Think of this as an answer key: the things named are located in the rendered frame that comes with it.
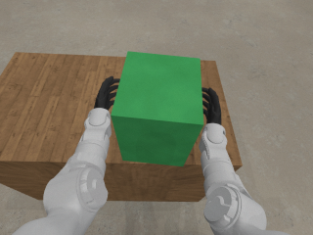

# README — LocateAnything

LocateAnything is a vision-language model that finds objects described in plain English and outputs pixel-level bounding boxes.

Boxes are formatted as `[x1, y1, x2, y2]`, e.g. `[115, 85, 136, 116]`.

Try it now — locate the pedestal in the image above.
[0, 52, 243, 202]

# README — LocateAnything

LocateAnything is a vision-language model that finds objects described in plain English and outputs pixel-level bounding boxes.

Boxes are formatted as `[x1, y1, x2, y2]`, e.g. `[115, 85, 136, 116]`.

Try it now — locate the right robot forearm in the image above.
[199, 123, 253, 200]

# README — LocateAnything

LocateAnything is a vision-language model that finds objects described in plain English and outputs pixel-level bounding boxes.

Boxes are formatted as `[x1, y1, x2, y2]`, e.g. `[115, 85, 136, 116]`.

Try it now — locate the left robot upper arm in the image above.
[12, 166, 109, 235]

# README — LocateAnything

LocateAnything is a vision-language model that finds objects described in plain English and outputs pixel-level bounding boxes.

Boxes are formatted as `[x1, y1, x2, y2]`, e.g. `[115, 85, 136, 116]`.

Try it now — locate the robot left hand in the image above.
[94, 76, 120, 110]

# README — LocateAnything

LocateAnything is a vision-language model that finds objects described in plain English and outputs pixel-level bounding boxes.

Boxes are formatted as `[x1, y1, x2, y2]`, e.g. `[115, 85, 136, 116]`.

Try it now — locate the left robot forearm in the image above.
[43, 108, 112, 209]

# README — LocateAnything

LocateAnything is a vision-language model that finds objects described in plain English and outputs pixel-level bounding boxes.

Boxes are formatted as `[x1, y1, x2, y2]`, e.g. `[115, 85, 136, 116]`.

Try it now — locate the right robot upper arm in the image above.
[203, 186, 290, 235]

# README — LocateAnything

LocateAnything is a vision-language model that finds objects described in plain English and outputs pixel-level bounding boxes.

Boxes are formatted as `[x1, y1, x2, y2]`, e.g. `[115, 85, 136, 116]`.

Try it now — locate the carton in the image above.
[111, 51, 204, 166]

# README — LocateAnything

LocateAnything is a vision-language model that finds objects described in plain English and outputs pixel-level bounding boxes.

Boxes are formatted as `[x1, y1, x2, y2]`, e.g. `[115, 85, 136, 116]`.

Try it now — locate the robot right hand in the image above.
[201, 87, 222, 125]

